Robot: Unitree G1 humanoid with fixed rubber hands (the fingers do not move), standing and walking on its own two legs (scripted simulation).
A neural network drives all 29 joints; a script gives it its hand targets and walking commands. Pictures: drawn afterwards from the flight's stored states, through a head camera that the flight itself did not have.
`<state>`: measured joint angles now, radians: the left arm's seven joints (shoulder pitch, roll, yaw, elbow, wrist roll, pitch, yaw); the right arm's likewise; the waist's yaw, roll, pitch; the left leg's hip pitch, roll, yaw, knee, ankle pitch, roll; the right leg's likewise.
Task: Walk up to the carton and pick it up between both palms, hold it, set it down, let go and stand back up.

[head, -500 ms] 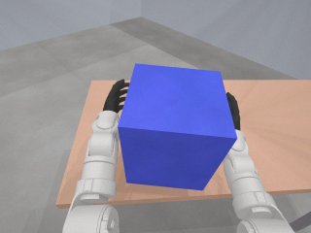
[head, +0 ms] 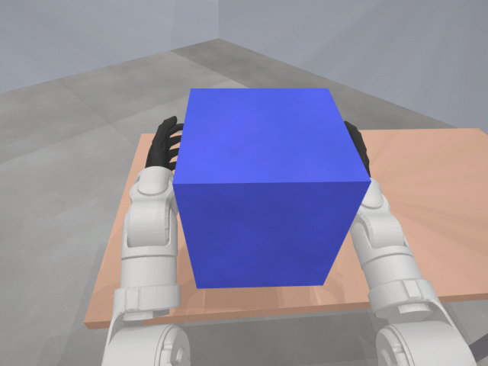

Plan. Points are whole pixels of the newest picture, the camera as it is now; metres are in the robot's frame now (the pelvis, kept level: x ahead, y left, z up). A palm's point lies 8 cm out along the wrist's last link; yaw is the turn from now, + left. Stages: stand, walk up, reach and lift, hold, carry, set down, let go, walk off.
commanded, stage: reach and lift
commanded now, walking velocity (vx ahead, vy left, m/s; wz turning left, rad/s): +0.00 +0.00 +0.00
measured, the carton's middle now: (260, 191) +0.35 -0.04 +0.15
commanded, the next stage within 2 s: hold in 0.86 s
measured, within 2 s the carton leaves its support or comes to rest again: neither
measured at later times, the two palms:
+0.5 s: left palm (158, 150) +0.38 +0.11 +0.22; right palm (359, 155) +0.36 -0.19 +0.21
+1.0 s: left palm (148, 142) +0.37 +0.12 +0.24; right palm (359, 145) +0.36 -0.18 +0.23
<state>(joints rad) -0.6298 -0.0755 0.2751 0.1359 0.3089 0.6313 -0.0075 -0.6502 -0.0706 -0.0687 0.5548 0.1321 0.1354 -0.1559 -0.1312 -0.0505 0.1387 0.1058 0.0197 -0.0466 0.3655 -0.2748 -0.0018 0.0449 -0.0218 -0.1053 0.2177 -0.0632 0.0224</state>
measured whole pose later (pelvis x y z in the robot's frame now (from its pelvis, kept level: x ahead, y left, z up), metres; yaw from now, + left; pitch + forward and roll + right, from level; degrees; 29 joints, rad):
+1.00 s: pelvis -0.01 +0.00 +0.00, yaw -2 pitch -11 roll -2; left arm -0.79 -0.05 0.36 0.19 0.32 0.79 -0.02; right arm -0.82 -0.11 -0.04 0.61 0.21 0.32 -0.18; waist -0.10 -0.02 0.07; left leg 0.09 0.02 -0.02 0.39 -0.28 0.00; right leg 0.01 -0.02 -0.08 0.25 -0.07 0.02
